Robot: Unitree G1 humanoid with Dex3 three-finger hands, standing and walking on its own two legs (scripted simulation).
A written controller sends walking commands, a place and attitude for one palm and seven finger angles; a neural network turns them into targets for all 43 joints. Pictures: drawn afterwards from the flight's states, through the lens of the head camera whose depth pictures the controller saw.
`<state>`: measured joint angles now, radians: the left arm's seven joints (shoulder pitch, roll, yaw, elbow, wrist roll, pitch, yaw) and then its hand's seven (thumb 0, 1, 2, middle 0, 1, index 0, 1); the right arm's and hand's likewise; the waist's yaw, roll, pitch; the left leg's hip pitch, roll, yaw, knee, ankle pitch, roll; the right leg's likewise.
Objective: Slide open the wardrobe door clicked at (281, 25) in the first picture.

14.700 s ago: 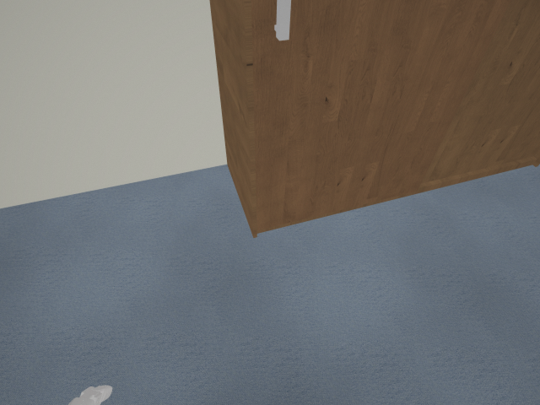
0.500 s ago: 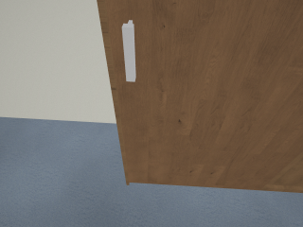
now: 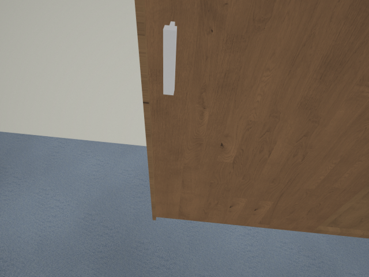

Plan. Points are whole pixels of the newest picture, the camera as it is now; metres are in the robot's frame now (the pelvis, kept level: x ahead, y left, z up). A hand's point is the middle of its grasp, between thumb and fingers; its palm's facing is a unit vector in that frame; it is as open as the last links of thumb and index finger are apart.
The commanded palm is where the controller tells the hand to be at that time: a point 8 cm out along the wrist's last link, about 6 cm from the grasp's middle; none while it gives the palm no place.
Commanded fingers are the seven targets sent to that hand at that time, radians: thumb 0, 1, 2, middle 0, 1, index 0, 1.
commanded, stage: look again from close up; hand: left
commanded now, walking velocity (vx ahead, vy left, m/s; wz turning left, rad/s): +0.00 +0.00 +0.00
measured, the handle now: (170, 59) +0.55 +0.09 +0.22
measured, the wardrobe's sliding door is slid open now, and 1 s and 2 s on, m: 0.00 0.00 0.00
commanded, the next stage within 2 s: none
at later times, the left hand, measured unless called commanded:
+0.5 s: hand out of the picture -0.05 +0.18 -0.18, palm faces +0.03 -0.98 -0.19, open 7.4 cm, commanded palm none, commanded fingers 0.00 0.90 0.90 -0.20 -0.30 -0.20 -0.30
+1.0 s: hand out of the picture -0.08 +0.17 -0.18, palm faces +0.07 -0.98 -0.17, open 7.4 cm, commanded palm none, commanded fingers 0.00 0.90 0.90 -0.20 -0.30 -0.20 -0.30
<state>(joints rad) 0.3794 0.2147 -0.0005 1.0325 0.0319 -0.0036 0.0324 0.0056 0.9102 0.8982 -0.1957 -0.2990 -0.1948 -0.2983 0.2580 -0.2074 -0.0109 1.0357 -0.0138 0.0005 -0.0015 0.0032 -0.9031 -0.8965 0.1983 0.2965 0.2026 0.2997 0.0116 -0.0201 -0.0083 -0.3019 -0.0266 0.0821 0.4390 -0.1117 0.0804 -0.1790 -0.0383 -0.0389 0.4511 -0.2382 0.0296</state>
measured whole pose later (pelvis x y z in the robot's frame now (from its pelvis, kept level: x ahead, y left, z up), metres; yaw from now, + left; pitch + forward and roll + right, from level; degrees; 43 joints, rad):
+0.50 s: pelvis -0.02 +0.00 +0.00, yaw +0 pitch -2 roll -1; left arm 0.39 0.19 0.00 1.06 0.03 -0.01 0.03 0.00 0.91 0.90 -0.20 -0.30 -0.20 -0.30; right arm 0.28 -0.19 -0.01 1.08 -0.01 0.01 0.00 0.00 -0.90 -0.90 0.20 0.30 0.20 0.30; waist 0.01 -0.02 -0.01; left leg -0.32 -0.03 0.07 0.41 -0.10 0.07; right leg -0.20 -0.03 -0.04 0.44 -0.22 0.02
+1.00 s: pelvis -0.04 +0.00 +0.00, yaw +1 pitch -2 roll -2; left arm 0.40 0.18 0.02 1.06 0.03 0.00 0.02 0.00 0.91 0.90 -0.20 -0.30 -0.19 -0.30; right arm 0.27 -0.18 -0.03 1.08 -0.02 0.03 -0.01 0.00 -0.90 -0.90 0.20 0.30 0.20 0.30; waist 0.02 -0.01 -0.01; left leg -0.35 -0.04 0.05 0.42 -0.18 0.05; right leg -0.24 -0.03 -0.03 0.46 -0.30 0.00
